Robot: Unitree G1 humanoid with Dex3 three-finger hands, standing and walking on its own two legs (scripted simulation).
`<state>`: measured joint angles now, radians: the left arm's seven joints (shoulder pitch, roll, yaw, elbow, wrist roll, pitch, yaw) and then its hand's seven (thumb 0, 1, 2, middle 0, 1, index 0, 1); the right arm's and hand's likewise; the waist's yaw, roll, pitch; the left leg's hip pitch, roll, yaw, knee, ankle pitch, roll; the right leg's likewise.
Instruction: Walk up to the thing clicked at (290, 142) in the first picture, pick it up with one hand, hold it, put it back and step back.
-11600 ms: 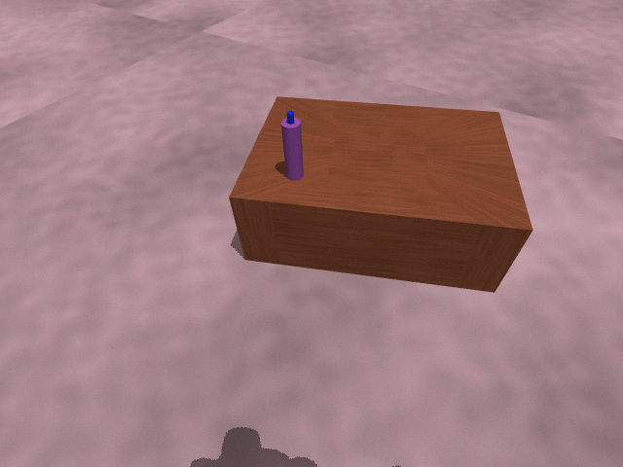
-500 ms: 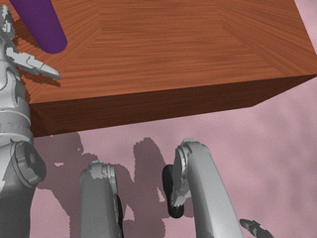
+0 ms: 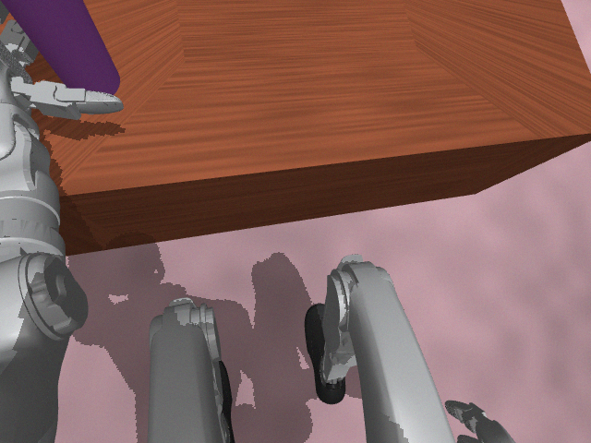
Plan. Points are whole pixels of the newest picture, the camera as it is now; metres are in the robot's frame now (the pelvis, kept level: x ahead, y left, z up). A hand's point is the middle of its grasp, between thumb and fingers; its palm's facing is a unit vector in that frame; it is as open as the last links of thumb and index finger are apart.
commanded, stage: close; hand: left
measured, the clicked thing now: out of the picture +0.61 +0.18 +0.05
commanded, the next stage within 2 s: settle in 0.28 s
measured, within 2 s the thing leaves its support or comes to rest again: leaves its support in 0.80 s
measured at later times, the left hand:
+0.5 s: hand (53, 40) +0.59 +0.19 +0.02, palm faces +0.12 -0.99 -0.02, open 9.6 cm
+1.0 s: hand (40, 11) +0.59 +0.19 +0.06, palm faces +0.12 -0.99 -0.04, open 10.0 cm
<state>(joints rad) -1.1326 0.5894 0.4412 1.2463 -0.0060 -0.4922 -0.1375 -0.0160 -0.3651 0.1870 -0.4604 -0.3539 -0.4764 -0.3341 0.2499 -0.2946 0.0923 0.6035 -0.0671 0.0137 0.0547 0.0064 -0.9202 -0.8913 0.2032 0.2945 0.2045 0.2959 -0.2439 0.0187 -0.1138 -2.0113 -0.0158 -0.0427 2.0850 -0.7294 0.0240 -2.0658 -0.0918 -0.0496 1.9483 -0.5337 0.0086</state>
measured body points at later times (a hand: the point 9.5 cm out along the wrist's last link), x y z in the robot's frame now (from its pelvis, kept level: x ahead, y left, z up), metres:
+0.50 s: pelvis +0.00 +0.00 +0.00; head +0.24 +0.04 +0.38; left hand +0.58 +0.25 +0.02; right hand +0.02 -0.27 -0.10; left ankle +0.06 +0.11 -0.40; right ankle +0.12 -0.13 -0.40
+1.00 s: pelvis +0.01 +0.00 +0.06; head +0.25 +0.04 +0.44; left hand +0.58 +0.24 +0.06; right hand +0.03 -0.27 -0.05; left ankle +0.06 +0.11 -0.40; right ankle +0.12 -0.13 -0.40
